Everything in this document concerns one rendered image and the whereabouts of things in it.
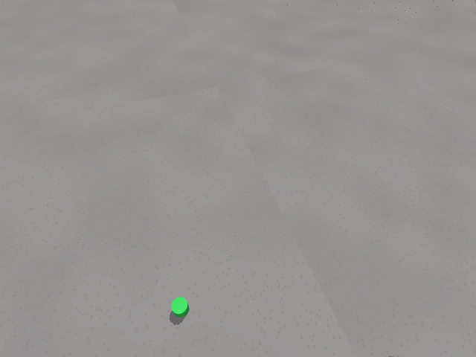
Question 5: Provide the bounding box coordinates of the tin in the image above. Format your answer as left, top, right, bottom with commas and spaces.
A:
171, 297, 189, 318

